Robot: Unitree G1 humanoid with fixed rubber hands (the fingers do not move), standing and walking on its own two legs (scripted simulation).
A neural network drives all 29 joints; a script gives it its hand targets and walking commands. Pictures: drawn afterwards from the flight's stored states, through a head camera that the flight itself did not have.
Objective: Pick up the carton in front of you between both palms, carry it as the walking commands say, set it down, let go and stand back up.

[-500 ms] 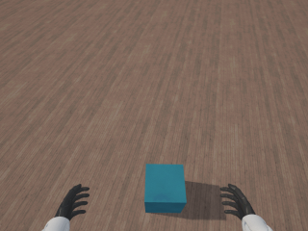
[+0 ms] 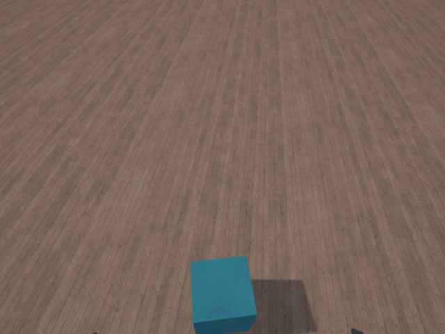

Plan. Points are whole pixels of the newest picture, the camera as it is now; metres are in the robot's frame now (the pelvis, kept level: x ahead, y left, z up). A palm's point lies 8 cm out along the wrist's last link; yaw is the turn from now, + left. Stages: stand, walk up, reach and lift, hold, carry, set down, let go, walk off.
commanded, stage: stand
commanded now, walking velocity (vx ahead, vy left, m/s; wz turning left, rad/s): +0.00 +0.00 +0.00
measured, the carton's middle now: (221, 297) +0.36 -0.02 -0.63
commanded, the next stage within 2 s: none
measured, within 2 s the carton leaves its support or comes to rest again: neither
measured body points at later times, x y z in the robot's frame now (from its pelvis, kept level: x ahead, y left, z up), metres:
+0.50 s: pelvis -0.01 +0.00 +0.00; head +0.00 -0.01 +0.45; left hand +0.07 +0.25 -0.13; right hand +0.00 -0.27 -0.13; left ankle -0.12 +0.11 -0.72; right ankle -0.01 -0.12 -0.72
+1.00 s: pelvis -0.02 +0.00 +0.00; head -0.01 -0.01 +0.45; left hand +0.03 +0.25 -0.14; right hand -0.07 -0.25 -0.15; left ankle -0.12 +0.11 -0.72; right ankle -0.01 -0.12 -0.72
